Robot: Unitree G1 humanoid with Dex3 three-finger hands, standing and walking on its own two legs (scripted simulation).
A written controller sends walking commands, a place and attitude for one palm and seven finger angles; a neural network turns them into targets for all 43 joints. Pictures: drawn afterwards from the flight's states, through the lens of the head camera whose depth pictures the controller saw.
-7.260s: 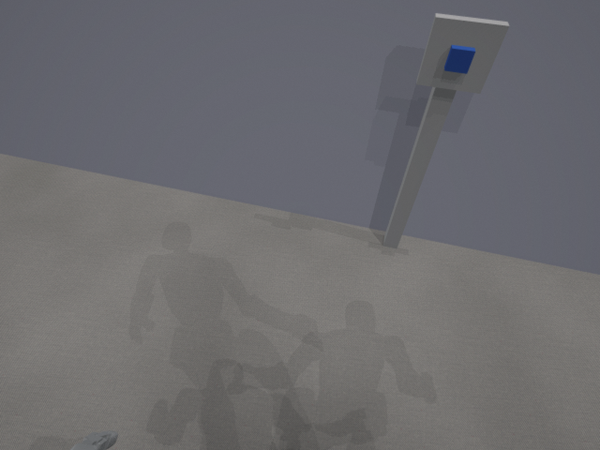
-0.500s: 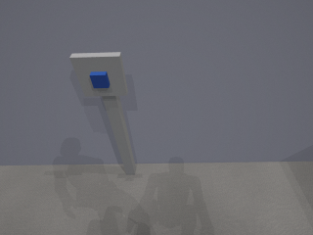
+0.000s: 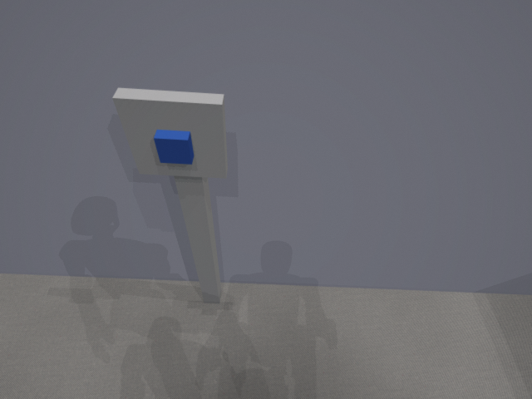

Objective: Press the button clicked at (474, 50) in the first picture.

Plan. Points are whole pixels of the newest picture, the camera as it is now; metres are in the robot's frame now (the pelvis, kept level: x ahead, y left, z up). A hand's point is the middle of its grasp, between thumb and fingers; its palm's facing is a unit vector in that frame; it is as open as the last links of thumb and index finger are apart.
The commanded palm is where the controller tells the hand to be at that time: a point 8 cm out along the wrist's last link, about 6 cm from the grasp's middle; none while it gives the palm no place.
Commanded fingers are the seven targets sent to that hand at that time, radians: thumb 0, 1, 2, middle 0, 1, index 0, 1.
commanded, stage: come to a stop and stand still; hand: left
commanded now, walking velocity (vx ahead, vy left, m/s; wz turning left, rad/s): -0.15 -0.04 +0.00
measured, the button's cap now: (175, 146) +0.50 +0.21 +0.07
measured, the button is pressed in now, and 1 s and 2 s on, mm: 0 0 0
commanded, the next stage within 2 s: look again from close up in 1.02 s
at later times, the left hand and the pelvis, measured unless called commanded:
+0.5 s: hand out of the picture +0.04 +0.14 -0.15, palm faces +0.07 -0.96 -0.26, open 7.3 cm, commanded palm none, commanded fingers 0.00 0.90 0.90 -0.20 -0.30 -0.20 -0.30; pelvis -0.01 -0.05 +0.01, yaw +1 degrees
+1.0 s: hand out of the picture +0.00 +0.22 -0.17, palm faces +0.04 -0.96 -0.27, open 7.4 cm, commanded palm none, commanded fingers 0.00 0.90 0.90 -0.20 -0.30 -0.20 -0.30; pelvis -0.03 +0.00 -0.01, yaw +0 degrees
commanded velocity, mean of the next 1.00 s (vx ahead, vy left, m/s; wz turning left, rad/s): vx -0.01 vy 0.06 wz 0.00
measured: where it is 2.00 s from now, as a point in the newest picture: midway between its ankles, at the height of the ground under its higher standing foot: outside the picture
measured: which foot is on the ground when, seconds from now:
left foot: down 0.00-0.22, up 0.24-0.60, down 0.62-1.00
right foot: up 0.00-0.20, down 0.22-1.00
